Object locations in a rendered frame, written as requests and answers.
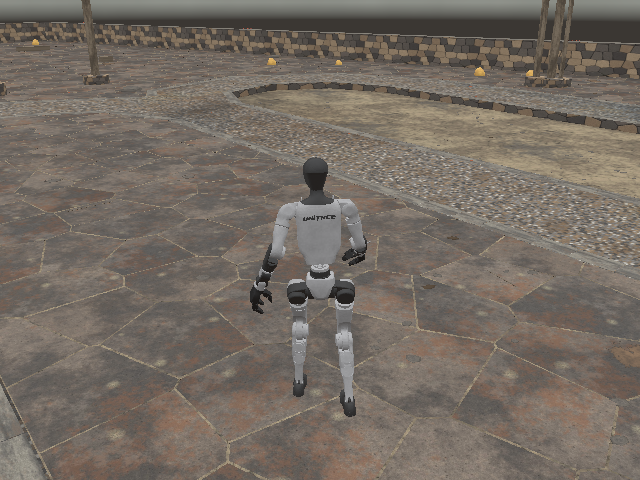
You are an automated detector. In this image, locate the right robot foot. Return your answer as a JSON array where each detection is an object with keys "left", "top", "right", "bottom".
[{"left": 339, "top": 389, "right": 356, "bottom": 417}]

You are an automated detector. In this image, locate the right robot forearm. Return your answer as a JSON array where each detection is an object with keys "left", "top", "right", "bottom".
[{"left": 353, "top": 235, "right": 367, "bottom": 257}]

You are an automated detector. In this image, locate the right robot hand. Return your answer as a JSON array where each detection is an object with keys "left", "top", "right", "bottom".
[{"left": 342, "top": 248, "right": 365, "bottom": 266}]

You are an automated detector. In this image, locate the left robot hand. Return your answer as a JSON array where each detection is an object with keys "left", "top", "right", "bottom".
[{"left": 250, "top": 285, "right": 272, "bottom": 314}]

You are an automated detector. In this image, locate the robot head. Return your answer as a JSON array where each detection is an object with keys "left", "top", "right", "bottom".
[{"left": 300, "top": 157, "right": 334, "bottom": 205}]

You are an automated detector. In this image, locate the left robot forearm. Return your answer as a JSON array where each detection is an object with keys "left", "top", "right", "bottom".
[{"left": 254, "top": 243, "right": 278, "bottom": 291}]

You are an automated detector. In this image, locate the robot right upper arm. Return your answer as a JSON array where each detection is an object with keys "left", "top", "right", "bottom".
[{"left": 337, "top": 199, "right": 366, "bottom": 250}]

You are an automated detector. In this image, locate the robot left upper arm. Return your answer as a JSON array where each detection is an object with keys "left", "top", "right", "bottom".
[{"left": 269, "top": 202, "right": 297, "bottom": 260}]

